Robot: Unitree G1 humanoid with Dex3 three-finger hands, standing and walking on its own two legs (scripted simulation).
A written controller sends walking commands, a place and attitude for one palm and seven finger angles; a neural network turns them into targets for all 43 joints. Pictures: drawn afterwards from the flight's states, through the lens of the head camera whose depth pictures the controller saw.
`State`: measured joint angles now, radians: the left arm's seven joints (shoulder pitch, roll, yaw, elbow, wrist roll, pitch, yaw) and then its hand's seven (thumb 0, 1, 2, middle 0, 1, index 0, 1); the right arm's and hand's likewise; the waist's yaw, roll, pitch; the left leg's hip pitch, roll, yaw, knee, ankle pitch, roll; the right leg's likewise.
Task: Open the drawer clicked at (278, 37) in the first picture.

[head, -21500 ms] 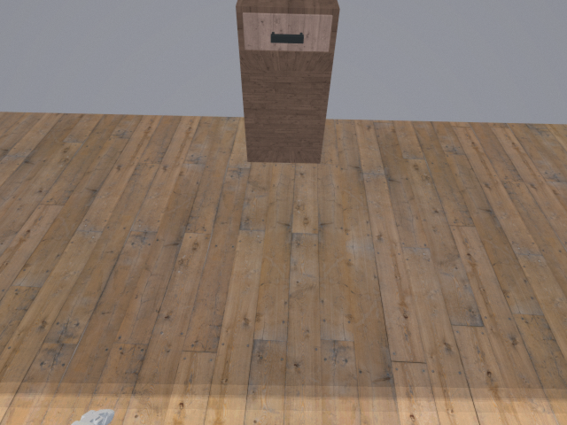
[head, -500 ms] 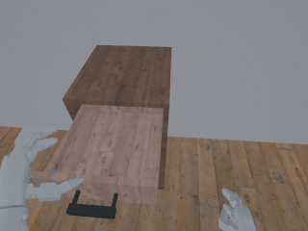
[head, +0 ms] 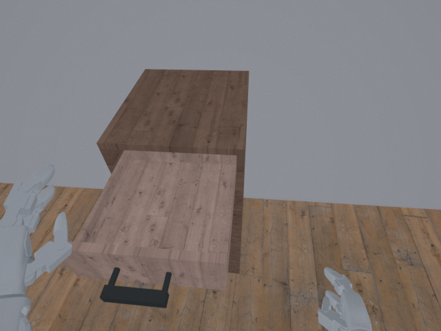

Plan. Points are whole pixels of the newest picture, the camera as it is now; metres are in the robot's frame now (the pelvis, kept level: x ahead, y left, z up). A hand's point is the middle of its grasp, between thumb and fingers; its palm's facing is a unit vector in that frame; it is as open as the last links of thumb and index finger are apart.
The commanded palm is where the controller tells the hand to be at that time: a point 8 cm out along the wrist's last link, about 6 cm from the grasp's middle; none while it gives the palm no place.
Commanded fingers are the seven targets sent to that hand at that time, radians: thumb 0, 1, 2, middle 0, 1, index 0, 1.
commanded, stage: draw the hand back to the body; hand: left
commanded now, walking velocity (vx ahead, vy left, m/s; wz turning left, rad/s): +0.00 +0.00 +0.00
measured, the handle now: (138, 285) +0.22 +0.21 -0.09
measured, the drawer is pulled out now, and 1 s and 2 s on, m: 0.30 0.30 0.30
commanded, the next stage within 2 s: step back with the hand held close in 0.08 s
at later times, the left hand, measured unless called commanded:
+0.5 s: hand (63, 258) +0.17 +0.24 +0.14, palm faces +0.29 -0.82 -0.50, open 7.4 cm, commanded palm +0.10 +0.29 +0.17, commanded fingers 0.00 0.90 0.90 -0.20 -0.30 -0.20 -0.30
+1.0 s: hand (27, 293) +0.12 +0.25 +0.15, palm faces +0.36 -0.83 -0.42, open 7.4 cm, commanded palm +0.05 +0.30 +0.17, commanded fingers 0.00 0.90 0.90 -0.20 -0.30 -0.20 -0.30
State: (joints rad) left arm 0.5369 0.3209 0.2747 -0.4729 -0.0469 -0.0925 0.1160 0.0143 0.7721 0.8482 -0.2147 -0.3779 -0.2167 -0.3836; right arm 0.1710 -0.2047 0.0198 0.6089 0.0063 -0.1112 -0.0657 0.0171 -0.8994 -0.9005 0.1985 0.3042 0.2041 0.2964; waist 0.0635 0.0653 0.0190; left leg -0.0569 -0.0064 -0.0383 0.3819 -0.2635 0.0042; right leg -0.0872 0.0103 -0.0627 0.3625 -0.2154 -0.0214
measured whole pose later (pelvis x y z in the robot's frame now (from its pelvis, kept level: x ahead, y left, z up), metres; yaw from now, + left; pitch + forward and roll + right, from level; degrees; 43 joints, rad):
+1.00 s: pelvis -0.07 +0.01 -0.02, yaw +1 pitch +3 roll -2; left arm 0.63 0.38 0.35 -0.68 -0.04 -0.21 0.16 0.02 0.89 0.90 -0.21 -0.30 -0.21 -0.31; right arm 0.17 -0.21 -0.01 0.57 0.01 -0.06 -0.06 0.02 -0.90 -0.90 0.20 0.30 0.21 0.30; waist 0.01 -0.02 0.02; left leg -0.42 -0.02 -0.06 0.63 -0.25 0.02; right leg -0.39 0.00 -0.09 0.52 -0.17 -0.01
